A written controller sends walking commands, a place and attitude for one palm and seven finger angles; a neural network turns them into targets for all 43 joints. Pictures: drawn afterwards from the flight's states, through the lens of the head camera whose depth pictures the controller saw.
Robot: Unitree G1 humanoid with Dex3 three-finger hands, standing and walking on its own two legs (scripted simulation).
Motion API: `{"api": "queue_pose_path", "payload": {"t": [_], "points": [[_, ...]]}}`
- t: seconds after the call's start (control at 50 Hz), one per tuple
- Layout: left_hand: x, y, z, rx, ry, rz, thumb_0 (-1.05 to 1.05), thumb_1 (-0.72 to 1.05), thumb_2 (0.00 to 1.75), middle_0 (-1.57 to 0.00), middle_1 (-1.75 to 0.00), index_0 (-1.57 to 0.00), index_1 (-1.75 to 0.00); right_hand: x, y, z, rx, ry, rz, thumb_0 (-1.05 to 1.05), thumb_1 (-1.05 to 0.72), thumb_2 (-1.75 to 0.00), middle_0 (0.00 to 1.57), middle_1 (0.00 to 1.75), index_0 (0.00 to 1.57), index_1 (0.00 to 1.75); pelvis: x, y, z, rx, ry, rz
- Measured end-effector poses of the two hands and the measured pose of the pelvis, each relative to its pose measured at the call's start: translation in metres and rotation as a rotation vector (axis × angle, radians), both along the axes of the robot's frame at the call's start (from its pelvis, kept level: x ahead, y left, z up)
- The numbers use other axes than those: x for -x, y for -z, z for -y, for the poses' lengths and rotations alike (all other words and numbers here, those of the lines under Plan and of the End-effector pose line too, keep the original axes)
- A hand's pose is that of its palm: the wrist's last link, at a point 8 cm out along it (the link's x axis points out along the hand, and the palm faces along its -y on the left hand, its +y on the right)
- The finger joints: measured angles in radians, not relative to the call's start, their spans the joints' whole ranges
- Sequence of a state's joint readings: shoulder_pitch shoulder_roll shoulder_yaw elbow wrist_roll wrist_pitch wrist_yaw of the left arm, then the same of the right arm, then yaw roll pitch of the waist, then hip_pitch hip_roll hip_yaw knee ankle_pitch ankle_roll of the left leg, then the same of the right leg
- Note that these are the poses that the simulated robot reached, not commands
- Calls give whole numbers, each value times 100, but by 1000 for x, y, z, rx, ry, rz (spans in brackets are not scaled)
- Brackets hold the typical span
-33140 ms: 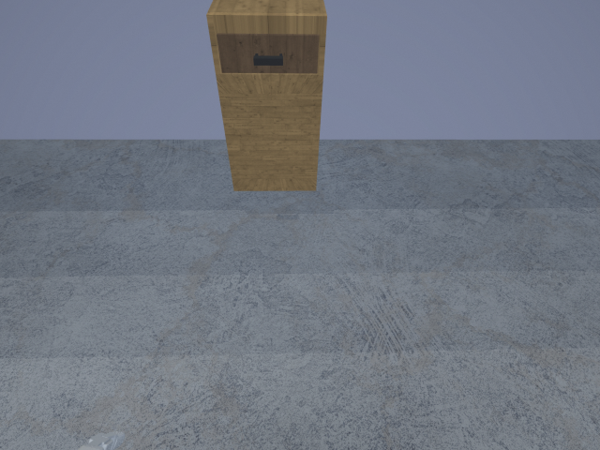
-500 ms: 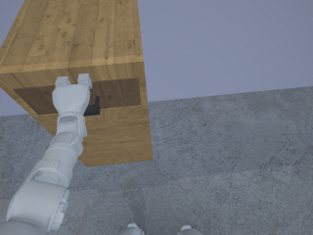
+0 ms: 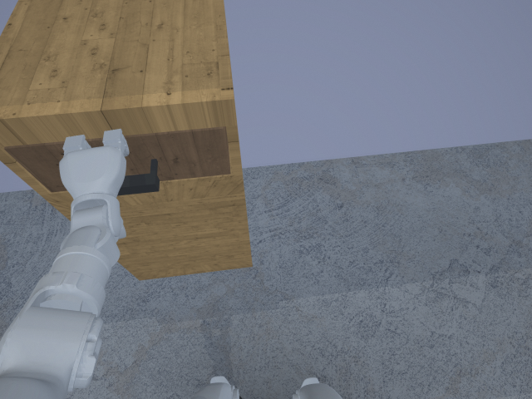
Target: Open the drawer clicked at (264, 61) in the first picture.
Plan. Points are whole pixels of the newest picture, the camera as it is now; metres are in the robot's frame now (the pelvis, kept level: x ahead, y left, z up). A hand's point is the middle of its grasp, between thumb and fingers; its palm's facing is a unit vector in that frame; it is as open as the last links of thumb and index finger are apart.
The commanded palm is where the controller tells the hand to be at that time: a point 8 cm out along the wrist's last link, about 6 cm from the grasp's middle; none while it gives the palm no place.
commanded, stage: lower the fingers behind the handle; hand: left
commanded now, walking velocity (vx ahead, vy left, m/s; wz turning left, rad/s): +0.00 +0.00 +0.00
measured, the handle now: (129, 175) +0.51 +0.25 -0.04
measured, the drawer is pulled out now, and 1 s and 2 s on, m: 0.00 0.00 0.00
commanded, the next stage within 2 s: lift the hand off the handle in 1.62 s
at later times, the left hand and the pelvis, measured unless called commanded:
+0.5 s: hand (108, 207) +0.43 +0.27 -0.03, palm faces +0.05 +0.03 -1.00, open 13.8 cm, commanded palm +0.42 +0.24 +0.04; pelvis +0.00 +0.01 -0.02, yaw +1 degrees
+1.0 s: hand (106, 209) +0.43 +0.27 -0.03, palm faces +0.00 -0.02 -1.00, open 14.1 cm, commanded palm +0.41 +0.23 +0.00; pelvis -0.01 +0.01 -0.03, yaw +2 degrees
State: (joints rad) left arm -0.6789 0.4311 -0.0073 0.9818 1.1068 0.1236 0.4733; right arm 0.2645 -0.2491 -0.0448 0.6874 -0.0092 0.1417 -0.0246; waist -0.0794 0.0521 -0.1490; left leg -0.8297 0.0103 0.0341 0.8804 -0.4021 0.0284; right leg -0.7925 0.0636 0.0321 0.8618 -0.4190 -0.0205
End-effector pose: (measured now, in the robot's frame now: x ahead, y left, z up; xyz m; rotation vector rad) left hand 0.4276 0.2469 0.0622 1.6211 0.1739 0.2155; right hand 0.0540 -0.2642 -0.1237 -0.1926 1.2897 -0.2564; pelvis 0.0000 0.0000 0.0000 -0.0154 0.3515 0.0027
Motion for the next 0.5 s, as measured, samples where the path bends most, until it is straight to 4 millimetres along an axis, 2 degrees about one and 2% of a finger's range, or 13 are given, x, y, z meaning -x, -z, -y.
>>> {"api": "queue_pose_path", "payload": {"t": [0.06,0.12,0.22,0.32,0.36,0.42,0.5], "points": [[11,1,-26,24,-118,-115,1,-48,30,-32,-120,-32,-120,3,-2,-8,-28,16,-17,1,-91,-90,20,30,20,30,-4,-7,1,1,-6,15],[18,0,-31,94,-93,-206,0,-49,30,-32,-120,-32,-120,3,-9,-11,-17,4,-21,1,-91,-90,20,30,21,30,-10,-13,2,5,-28,39],[19,7,-7,149,134,-235,0,-49,30,-32,-120,-32,-120,-5,-18,-4,45,-23,0,1,-91,-90,20,30,21,30,-13,-11,1,14,-50,46],[16,15,20,193,306,-87,0,-49,30,-32,-120,-32,-120,-14,-12,5,84,-27,34,1,-91,-90,20,30,21,30,-9,2,-4,21,-35,5],[15,20,19,183,294,-14,0,-49,30,-32,-120,-32,-120,-16,-6,6,82,-33,38,1,-91,-90,20,30,21,30,-6,9,-6,21,-27,-17],[16,28,7,122,202,55,1,-49,30,-32,-120,-32,-120,-16,5,2,56,-44,31,1,-91,-90,20,30,20,30,-1,17,-7,20,-20,-40],[19,36,-13,35,52,30,1,-49,30,-32,-120,-32,-120,-10,16,-9,2,-46,2,1,-91,-90,20,30,20,30,3,18,-8,21,-22,-43]]}}
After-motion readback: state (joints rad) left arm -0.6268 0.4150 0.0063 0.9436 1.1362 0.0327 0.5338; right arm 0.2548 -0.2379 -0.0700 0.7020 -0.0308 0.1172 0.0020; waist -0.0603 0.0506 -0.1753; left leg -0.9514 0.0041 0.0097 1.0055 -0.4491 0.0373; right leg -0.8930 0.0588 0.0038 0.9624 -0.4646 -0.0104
